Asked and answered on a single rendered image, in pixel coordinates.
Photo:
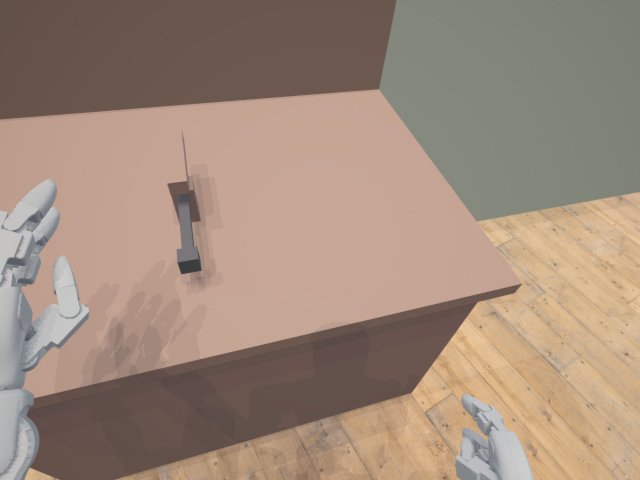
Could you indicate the robot right hand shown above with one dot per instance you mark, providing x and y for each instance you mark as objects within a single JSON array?
[{"x": 502, "y": 457}]

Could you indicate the counter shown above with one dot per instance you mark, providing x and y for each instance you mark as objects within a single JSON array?
[{"x": 337, "y": 262}]

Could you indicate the left robot forearm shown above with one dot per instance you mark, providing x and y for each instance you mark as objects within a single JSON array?
[{"x": 19, "y": 437}]

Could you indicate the robot left hand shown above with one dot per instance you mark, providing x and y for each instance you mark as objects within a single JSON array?
[{"x": 23, "y": 234}]

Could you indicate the tap lever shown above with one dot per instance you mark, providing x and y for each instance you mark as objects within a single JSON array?
[{"x": 188, "y": 257}]

